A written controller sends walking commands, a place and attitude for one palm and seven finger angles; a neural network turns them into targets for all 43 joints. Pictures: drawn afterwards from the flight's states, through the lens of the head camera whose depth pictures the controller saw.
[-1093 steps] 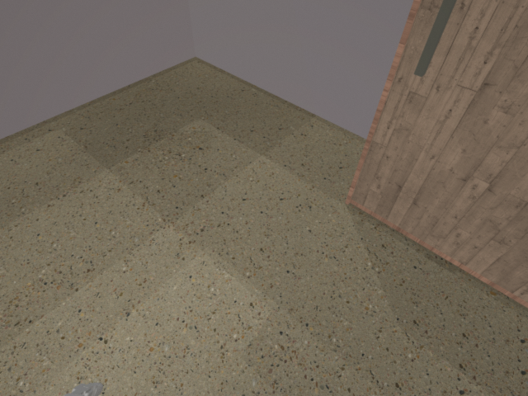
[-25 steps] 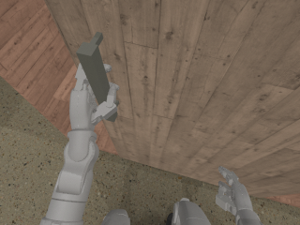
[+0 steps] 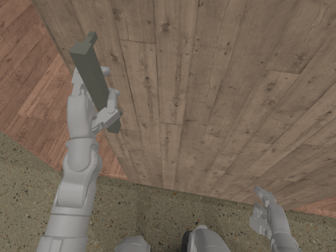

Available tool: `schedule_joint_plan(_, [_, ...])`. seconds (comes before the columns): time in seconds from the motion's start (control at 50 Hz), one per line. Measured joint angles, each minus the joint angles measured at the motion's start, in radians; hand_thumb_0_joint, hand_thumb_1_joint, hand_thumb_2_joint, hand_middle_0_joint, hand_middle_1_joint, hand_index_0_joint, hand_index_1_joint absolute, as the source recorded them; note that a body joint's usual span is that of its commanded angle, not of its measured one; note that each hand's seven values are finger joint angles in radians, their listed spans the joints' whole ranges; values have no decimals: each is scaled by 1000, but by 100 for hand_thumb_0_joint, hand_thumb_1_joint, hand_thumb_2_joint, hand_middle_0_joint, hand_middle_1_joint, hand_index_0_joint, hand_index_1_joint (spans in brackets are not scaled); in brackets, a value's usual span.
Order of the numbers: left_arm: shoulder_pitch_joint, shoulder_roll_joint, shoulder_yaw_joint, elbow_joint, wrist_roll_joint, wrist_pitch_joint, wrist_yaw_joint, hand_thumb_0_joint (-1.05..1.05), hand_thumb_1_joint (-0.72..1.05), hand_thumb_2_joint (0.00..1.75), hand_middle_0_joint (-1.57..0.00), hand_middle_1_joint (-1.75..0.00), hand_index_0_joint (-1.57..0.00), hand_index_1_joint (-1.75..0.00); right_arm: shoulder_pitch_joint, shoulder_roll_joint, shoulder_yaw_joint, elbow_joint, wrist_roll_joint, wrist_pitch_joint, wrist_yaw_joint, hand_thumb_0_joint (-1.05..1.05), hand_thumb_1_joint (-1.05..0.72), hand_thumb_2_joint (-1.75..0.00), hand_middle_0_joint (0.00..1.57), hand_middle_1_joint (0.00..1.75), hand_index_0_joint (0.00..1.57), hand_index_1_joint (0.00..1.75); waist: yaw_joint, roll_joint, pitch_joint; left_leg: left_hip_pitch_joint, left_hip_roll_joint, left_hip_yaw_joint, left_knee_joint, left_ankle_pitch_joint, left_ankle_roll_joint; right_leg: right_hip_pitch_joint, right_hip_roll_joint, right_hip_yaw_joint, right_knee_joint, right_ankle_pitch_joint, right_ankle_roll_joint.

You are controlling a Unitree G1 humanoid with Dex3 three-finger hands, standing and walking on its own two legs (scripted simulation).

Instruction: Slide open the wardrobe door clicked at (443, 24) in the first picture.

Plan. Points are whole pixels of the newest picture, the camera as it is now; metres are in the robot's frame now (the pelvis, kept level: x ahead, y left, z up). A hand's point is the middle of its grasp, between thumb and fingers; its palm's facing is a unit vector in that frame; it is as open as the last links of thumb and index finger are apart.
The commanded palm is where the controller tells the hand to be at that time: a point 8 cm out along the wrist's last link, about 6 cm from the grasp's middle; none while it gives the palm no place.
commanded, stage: step sideways, sliding the door along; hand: left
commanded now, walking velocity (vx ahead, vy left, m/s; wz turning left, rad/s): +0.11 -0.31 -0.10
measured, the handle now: (105, 90) +0.40 +0.18 +0.13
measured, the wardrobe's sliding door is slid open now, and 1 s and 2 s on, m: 0.45 0.44 0.44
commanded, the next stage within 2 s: stop walking and hold the door there in 0.06 s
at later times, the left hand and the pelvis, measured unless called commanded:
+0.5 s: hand (109, 108) +0.36 +0.16 +0.13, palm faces +0.42 -0.84 -0.33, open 6.6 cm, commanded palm +0.32 +0.21 +0.11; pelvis -0.02 -0.10 +0.01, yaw -7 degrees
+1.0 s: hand (110, 107) +0.36 +0.16 +0.13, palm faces +0.35 -0.90 -0.25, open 6.2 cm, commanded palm +0.32 +0.20 +0.11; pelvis -0.08 -0.08 +0.01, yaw -11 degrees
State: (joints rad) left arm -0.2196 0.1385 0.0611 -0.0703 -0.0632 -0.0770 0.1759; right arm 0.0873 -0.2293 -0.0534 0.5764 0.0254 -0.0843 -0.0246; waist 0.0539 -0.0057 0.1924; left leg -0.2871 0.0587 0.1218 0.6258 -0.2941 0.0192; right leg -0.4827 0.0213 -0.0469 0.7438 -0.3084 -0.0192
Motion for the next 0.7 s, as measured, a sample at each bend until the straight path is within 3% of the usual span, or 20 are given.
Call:
schedule_joint_plan(0.06, [-34,21,11,44,12,12,-9,1,73,81,-34,-140,-14,-127,48,13,12,15,-8,-4,17,2,-91,-90,20,30,20,30,17,-9,5,17,50,-20,4,-37,-35,-53,19,34,298,-102,33])
schedule_joint_plan(0.12, [-40,24,34,62,-1,32,-6,2,73,81,-32,-140,-17,-127,88,21,24,22,-6,-5,36,2,-91,-90,20,30,20,30,45,10,-4,41,116,-24,-44,-13,-72,-60,-11,31,405,-94,58])
schedule_joint_plan(0.18, [-42,36,72,72,-15,45,-4,2,72,82,-31,-140,-19,-128,111,34,31,22,-4,-5,40,2,-91,-90,20,30,20,30,64,30,-6,66,177,-24,-95,17,-100,-5,-45,25,312,-80,73])
schedule_joint_plan(0.26, [12,177,176,144,-12,-22,-44,-4,65,81,-35,-140,-22,-130,98,58,45,18,-2,0,31,2,-90,-90,21,30,20,30,41,53,-30,76,250,-8,-116,32,-150,105,-43,3,39,-59,73])
schedule_joint_plan(0.3, [25,246,227,200,-11,-36,-52,-9,62,80,-37,-140,-24,-130,102,56,49,8,7,-17,27,2,-90,-90,21,30,20,30,29,56,-44,58,262,-2,-68,11,-164,186,-48,-18,-157,69,68])
schedule_joint_plan(0.32, [25,281,253,234,-6,-41,-58,-12,60,79,-38,-140,-24,-130,104,53,53,5,10,-23,24,1,-90,-90,21,30,20,30,16,42,-57,29,250,-5,-13,-14,-146,217,-64,-19,-222,143,59])
schedule_joint_plan(0.34, [27,288,285,275,3,-55,-57,-14,59,79,-39,-140,-24,-130,86,30,53,17,11,-20,17,1,-90,-90,21,30,21,30,-1,66,-58,-11,238,-46,74,-89,-117,204,-61,-26,-198,100,57])
schedule_joint_plan(0.38, [32,285,328,355,5,-70,-49,-17,57,77,-41,-139,-26,-132,43,-22,42,53,14,-1,-8,1,-90,-90,21,30,21,30,-35,109,-57,-88,148,-121,268,-222,-83,173,-69,-21,-140,34,59])
schedule_joint_plan(0.42, [21,276,352,420,-5,-65,-48,-17,57,77,-40,-136,-29,-133,21,-60,29,88,18,13,-33,1,-91,-90,21,30,20,30,-51,112,-61,-137,49,-123,402,-262,-70,164,-91,0,-132,27,62])
schedule_joint_plan(0.48, [-8,270,375,509,15,-71,-49,-17,56,77,-40,-133,-31,-133,21,-94,17,122,18,32,-55,1,-91,-90,20,30,20,30,-74,93,-79,-151,-33,-80,397,-248,-61,174,-115,14,-155,50,66])
schedule_joint_plan(0.56, [-54,280,367,576,40,-71,-51,-15,56,78,-41,-134,-32,-134,62,-109,9,134,16,45,-64,2,-91,-90,20,30,20,30,-85,53,-121,-100,-54,-65,217,-181,-49,177,-119,13,-172,70,68])
schedule_joint_plan(0.62, [-82,279,344,588,43,-75,-49,-13,57,80,-42,-136,-31,-134,103,-122,5,125,14,44,-65,2,-91,-90,20,30,20,30,-91,49,-152,-13,-24,-77,-12,2,-36,162,-97,2,-152,70,74])
schedule_joint_plan(0.7, [-102,306,325,627,42,-86,-39,-12,60,78,-41,-137,-28,-134,135,-79,13,109,17,49,-68,2,-91,-90,20,30,20,30,-83,9,-160,-12,-11,-40,-13,26,0,130,-71,28,-49,-74,46])
